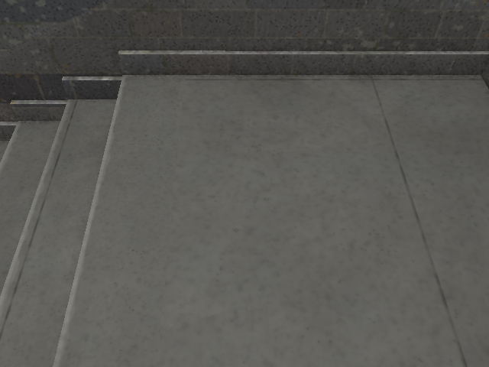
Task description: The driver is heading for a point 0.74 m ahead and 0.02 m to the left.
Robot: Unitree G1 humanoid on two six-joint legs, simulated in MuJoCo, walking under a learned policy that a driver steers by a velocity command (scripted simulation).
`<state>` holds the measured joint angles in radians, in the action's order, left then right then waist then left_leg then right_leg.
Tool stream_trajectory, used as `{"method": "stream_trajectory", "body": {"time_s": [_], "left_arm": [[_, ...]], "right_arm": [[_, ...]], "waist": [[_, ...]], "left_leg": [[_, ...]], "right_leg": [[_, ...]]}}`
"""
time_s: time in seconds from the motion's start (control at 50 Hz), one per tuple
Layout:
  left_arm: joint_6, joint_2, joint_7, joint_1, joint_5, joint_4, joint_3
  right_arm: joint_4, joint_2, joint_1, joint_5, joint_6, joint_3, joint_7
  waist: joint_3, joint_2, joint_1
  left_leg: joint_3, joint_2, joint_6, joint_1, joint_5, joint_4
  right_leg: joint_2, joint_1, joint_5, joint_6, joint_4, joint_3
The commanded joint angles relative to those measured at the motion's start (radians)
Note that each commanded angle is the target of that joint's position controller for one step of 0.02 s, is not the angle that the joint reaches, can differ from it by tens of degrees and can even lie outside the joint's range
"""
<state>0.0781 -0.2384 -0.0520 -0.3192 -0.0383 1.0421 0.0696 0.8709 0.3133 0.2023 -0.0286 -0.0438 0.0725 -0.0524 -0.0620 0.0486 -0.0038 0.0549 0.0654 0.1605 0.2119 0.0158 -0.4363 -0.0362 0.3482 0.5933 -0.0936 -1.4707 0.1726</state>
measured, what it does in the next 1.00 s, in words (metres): goes down, turning left: right foot 0.15 m lower, then left foot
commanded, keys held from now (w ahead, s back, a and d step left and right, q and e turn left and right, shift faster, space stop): w+q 0.36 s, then w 0.46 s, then no key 0.18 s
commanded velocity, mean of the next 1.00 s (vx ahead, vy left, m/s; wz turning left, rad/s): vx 0.47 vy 0.00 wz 0.34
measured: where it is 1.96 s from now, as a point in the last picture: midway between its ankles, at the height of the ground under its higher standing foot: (273, 341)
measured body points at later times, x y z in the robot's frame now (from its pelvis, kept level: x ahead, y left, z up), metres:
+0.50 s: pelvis +0.29 -0.09 -0.17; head +0.30 -0.11 +0.28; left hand +0.42 +0.18 -0.26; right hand +0.30 -0.37 -0.32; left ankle +0.05 +0.01 -0.68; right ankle +0.39 -0.18 -0.91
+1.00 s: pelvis +0.53 -0.06 -0.18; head +0.56 -0.04 +0.27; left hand +0.36 +0.10 -0.33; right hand +0.81 -0.17 -0.28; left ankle +0.59 +0.02 -0.91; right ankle +0.41 -0.18 -0.86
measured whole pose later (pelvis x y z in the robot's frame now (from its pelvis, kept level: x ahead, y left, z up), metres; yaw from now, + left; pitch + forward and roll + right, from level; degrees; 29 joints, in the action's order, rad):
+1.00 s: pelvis +0.53 -0.06 -0.18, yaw +18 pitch +1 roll +0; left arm 0.06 -0.14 -0.02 -0.52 0.01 1.05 0.01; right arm 0.86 0.17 -0.06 -0.03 -0.09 -0.01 -0.01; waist -0.07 -0.01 0.08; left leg 0.08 0.05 0.11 0.40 0.14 -0.52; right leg -0.08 0.16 0.54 -0.06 -0.86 0.02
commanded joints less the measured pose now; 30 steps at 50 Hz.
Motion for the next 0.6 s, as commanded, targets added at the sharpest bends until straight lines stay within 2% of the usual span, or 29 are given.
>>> {"method": "stream_trajectory", "body": {"time_s": [0.02,0.04,0.06,0.08,0.1,0.12,0.14,0.16,0.18,0.2,0.22,0.24,0.28,0.3,0.32,0.34,0.36,0.38,0.4,0.42,0.44,0.46,0.48,0.5,0.52,0.54,0.56,0.58,0.6], "left_arm": [[0.013,-0.109,0.020,-0.022,-0.030,-0.116,0.009],[0.009,-0.136,0.025,0.014,-0.052,-0.105,0.016],[-0.001,-0.107,0.033,0.083,-0.043,-0.148,0.007],[-0.015,-0.138,0.043,0.164,-0.050,-0.155,0.015],[-0.025,-0.127,0.046,0.169,-0.038,-0.149,0.012],[-0.042,-0.093,0.044,0.159,-0.032,-0.140,0.000],[-0.048,-0.090,0.051,0.118,-0.020,-0.133,0.003],[-0.051,-0.106,0.054,0.150,-0.016,-0.136,0.010],[-0.039,-0.128,0.059,0.242,-0.007,-0.172,0.025],[-0.034,-0.118,0.062,0.320,-0.009,-0.203,0.022],[-0.027,-0.087,0.075,0.364,-0.019,-0.229,0.007],[-0.019,-0.052,0.087,0.369,-0.023,-0.228,-0.003],[-0.015,-0.017,0.101,0.351,-0.006,-0.236,-0.014],[-0.017,-0.015,0.102,0.359,0.001,-0.246,-0.016],[-0.017,-0.021,0.100,0.368,0.010,-0.265,-0.017],[-0.015,-0.026,0.095,0.374,0.021,-0.270,-0.016],[-0.012,-0.036,0.088,0.349,0.039,-0.269,-0.015],[-0.006,-0.057,0.082,0.326,0.048,-0.260,-0.007],[-0.002,-0.078,0.076,0.271,0.050,-0.239,0.001],[0.004,-0.096,0.070,0.137,0.042,-0.191,0.014],[0.001,-0.136,0.066,-0.048,0.020,-0.128,0.033],[0.003,-0.174,0.078,-0.200,-0.004,-0.066,0.042],[0.000,-0.184,0.093,-0.289,-0.009,-0.050,0.041],[-0.013,-0.203,0.100,-0.270,0.009,-0.065,0.052],[-0.023,-0.198,0.078,-0.156,0.026,-0.090,0.053],[-0.013,-0.076,0.067,-0.049,0.026,-0.142,0.020],[-0.003,-0.072,0.056,-0.024,0.006,-0.137,0.011],[0.017,-0.035,0.053,-0.015,-0.005,-0.112,-0.007],[0.028,-0.036,0.049,-0.033,-0.005,-0.093,-0.009]], "right_arm": [[0.062,0.099,0.308,0.036,-0.005,0.009,0.030],[0.045,0.084,0.262,0.044,-0.004,0.005,0.043],[-0.017,0.156,0.132,0.011,-0.001,0.026,0.076],[-0.013,0.130,0.131,-0.007,-0.003,0.013,0.079],[-0.012,0.134,0.143,-0.011,-0.006,0.012,0.077],[0.011,0.145,0.184,-0.005,-0.008,0.016,0.073],[0.023,0.145,0.222,-0.006,-0.014,0.017,0.068],[0.027,0.115,0.219,0.004,-0.015,0.011,0.063],[0.072,0.078,0.277,0.008,-0.027,0.005,0.067],[0.080,0.065,0.303,0.005,-0.034,0.000,0.069],[0.071,0.049,0.269,0.003,-0.036,0.001,0.072],[0.058,0.035,0.235,0.007,-0.038,-0.002,0.071],[0.042,0.027,0.203,0.008,-0.036,-0.005,0.064],[0.041,0.028,0.211,0.004,-0.033,-0.007,0.064],[0.041,0.026,0.219,-0.007,-0.034,-0.009,0.065],[0.044,0.024,0.227,-0.014,-0.029,-0.009,0.073],[0.045,0.018,0.232,-0.019,-0.023,-0.011,0.085],[0.053,0.019,0.251,-0.027,-0.021,-0.011,0.096],[0.068,0.025,0.275,-0.028,-0.016,-0.008,0.097],[0.081,0.039,0.301,-0.027,-0.008,-0.003,0.093],[0.099,0.039,0.325,-0.021,-0.006,0.002,0.080],[0.124,-0.048,0.399,-0.008,-0.014,-0.004,0.063],[0.126,-0.073,0.498,0.039,-0.014,-0.008,0.082],[0.091,-0.052,0.486,0.040,-0.018,-0.017,0.097],[0.046,-0.021,0.332,0.024,-0.015,-0.017,0.095],[0.024,0.043,0.127,-0.020,-0.008,-0.003,0.079],[0.011,0.021,0.072,-0.024,-0.003,-0.006,0.055],[0.005,0.001,0.043,-0.020,-0.004,-0.008,0.040],[0.022,-0.026,0.068,-0.027,0.003,-0.013,0.030]], "waist": [[0.139,0.077,-0.041],[0.094,0.013,-0.035],[0.131,0.061,-0.009],[0.061,-0.089,-0.007],[0.058,-0.123,-0.005],[0.076,-0.126,-0.003],[0.083,-0.080,-0.002],[0.045,-0.097,-0.008],[0.005,-0.078,-0.046],[-0.013,-0.052,-0.081],[-0.023,-0.051,-0.086],[-0.006,-0.034,-0.087],[0.012,-0.006,-0.084],[-0.001,0.017,-0.093],[-0.021,0.030,-0.105],[-0.032,0.047,-0.107],[-0.043,0.056,-0.103],[-0.057,0.045,-0.099],[-0.050,0.025,-0.081],[-0.013,-0.041,-0.018],[0.064,-0.091,0.056],[0.142,-0.210,0.065],[0.254,-0.275,0.038],[0.317,-0.317,0.027],[0.241,-0.350,0.026],[0.063,-0.106,0.060],[0.003,-0.159,0.049],[-0.058,-0.118,0.006],[-0.048,-0.149,-0.014]], "left_leg": [[-0.370,-0.321,0.123,-0.599,-0.629,-0.144],[-0.415,-0.307,0.162,-0.528,-0.478,-0.143],[-0.636,-0.412,0.283,-0.357,-0.126,-0.024],[-0.731,-0.419,0.326,-0.226,-0.157,0.025],[-0.686,-0.403,0.320,-0.144,-0.264,-0.003],[-0.610,-0.366,0.293,-0.060,-0.405,-0.024],[-0.537,-0.319,0.242,-0.007,-0.444,-0.047],[-0.496,-0.266,0.198,0.052,-0.399,-0.050],[-0.508,-0.200,0.177,-0.030,-0.138,-0.104],[-0.516,-0.168,0.164,-0.102,-0.038,-0.101],[-0.480,-0.114,0.139,-0.008,0.148,-0.121],[-0.460,-0.088,0.119,0.052,0.210,-0.134],[-0.439,-0.067,0.094,0.145,0.273,-0.183],[-0.441,-0.065,0.085,0.165,0.291,-0.202],[-0.449,-0.057,0.073,0.172,0.299,-0.230],[-0.478,-0.067,0.064,0.140,0.320,-0.266],[-0.488,-0.071,0.054,0.074,0.316,-0.303],[-0.505,-0.073,0.050,0.011,0.292,-0.349],[-0.497,-0.063,0.049,-0.023,0.238,-0.444],[-0.442,-0.039,0.041,-0.012,0.171,-0.621],[-0.360,0.007,0.030,0.084,0.188,-0.857],[-0.297,0.105,-0.001,0.387,0.762,-1.213],[-0.240,0.091,-0.025,0.610,0.850,-1.530],[-0.155,0.045,-0.041,0.756,0.733,-1.680],[-0.084,0.015,-0.055,0.901,0.579,-1.601],[-0.133,-0.059,-0.047,0.857,0.415,-1.401],[-0.154,-0.068,-0.051,0.780,0.381,-1.312],[-0.229,-0.091,-0.056,0.698,0.262,-1.107],[-0.221,-0.082,-0.067,0.618,0.225,-1.048]], "right_leg": [[0.100,0.627,-0.140,-0.021,-0.084,-0.236],[0.111,0.678,-0.155,0.014,-0.036,-0.232],[0.133,0.634,-0.218,0.105,0.156,-0.273],[0.150,0.585,-0.194,0.162,0.231,-0.293],[0.146,0.504,-0.183,0.192,0.327,-0.284],[0.140,0.390,-0.202,0.195,0.335,-0.246],[0.134,0.329,-0.363,0.165,0.310,-0.219],[0.130,0.301,-0.425,0.147,0.341,-0.217],[0.152,0.436,-0.619,0.133,0.458,-0.283],[0.139,0.511,-0.651,0.121,0.522,-0.270],[0.117,0.436,-0.795,0.115,0.688,-0.252],[0.095,0.327,-0.906,0.108,0.749,-0.233],[0.059,0.158,-0.969,0.104,0.841,-0.225],[0.049,0.123,-0.951,0.106,0.873,-0.223],[0.045,0.090,-0.928,0.107,0.919,-0.237],[0.062,0.081,-0.924,0.105,0.969,-0.267],[0.094,0.082,-0.955,0.104,1.055,-0.294],[0.121,0.074,-0.979,0.100,1.135,-0.311],[0.132,0.021,-0.985,0.093,1.196,-0.295],[0.119,-0.128,-0.971,0.087,1.252,-0.254],[0.098,-0.348,-0.906,0.092,1.172,-0.201],[0.197,-0.646,-1.101,0.067,0.958,-0.309],[0.343,-0.819,-1.164,0.052,0.739,-0.438],[0.455,-0.781,-0.794,-0.022,0.889,-0.663],[0.491,-0.657,-0.130,-0.117,1.138,-0.854],[0.389,-0.417,0.025,-0.093,1.210,-0.698],[0.380,-0.256,-0.105,-0.106,1.209,-0.686],[0.322,-0.125,-0.295,-0.063,1.206,-0.595],[0.300,-0.050,-0.434,-0.056,1.206,-0.548]]}}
